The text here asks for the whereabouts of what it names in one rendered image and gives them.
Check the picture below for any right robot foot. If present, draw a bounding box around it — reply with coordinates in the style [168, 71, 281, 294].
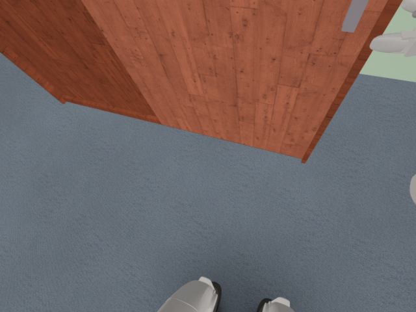
[257, 298, 272, 312]

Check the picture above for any handle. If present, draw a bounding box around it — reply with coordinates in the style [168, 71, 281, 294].
[341, 0, 369, 33]

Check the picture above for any robot left thigh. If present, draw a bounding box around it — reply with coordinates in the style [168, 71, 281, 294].
[158, 280, 218, 312]

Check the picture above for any robot right hand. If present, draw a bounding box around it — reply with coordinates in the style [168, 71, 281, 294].
[370, 0, 416, 57]

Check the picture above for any wardrobe door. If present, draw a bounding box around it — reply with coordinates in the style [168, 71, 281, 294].
[0, 0, 157, 117]
[81, 0, 388, 159]

